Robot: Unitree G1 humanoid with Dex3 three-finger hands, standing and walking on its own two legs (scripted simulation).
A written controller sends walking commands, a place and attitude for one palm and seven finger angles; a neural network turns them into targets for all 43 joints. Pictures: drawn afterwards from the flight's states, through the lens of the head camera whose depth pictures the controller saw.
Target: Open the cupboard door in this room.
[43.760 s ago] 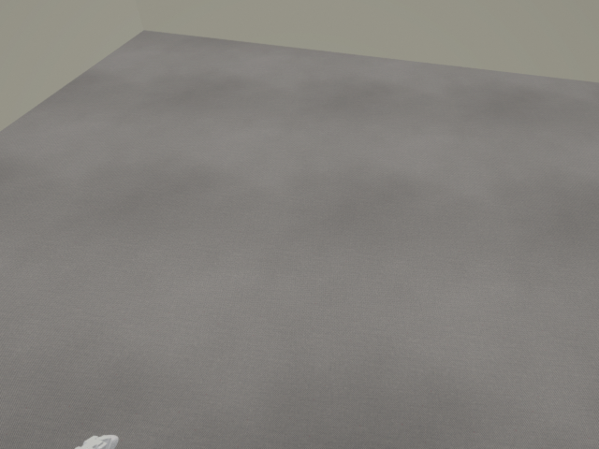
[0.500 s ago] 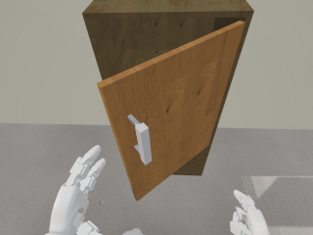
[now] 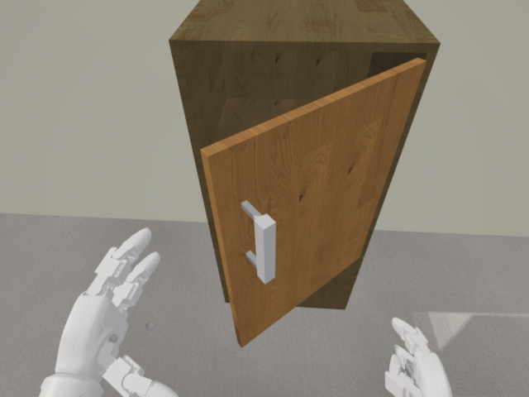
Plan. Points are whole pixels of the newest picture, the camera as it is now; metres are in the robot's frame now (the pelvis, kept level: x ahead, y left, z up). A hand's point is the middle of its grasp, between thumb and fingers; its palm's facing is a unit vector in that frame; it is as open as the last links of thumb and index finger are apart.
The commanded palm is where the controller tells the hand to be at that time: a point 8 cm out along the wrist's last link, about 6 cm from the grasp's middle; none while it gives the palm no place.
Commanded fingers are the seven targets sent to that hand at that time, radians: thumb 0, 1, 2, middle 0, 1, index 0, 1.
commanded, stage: draw the hand back to the body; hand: left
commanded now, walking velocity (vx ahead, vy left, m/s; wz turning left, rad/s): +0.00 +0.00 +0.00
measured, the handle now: (257, 242) +0.33 +0.04 +0.08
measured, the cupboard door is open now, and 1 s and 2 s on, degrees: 41 41 41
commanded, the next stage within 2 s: step back with the hand held close in 1.14 s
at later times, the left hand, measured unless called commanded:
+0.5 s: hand (80, 277) +0.21 +0.23 +0.16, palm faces +0.29 -0.89 -0.37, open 12.2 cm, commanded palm +0.17 +0.28 +0.19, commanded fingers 0.00 0.48 0.72 -0.19 -0.30 -0.19 -0.30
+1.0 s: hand (66, 247) +0.23 +0.25 +0.19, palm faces +0.39 -0.83 -0.40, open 7.6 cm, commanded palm +0.18 +0.29 +0.21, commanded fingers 0.00 0.90 0.90 -0.20 -0.30 -0.20 -0.30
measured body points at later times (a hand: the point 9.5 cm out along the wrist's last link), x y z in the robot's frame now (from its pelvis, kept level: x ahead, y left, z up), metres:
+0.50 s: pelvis +0.02 +0.02 +0.04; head +0.01 +0.01 +0.49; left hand +0.19 +0.28 +0.18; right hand +0.21 -0.20 -0.04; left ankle +0.06 +0.10 -0.70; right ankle -0.03 -0.11 -0.70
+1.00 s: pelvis +0.03 +0.00 +0.05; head +0.02 -0.02 +0.49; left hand +0.21 +0.29 +0.21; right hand +0.22 -0.23 -0.04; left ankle +0.06 +0.10 -0.70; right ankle -0.03 -0.11 -0.70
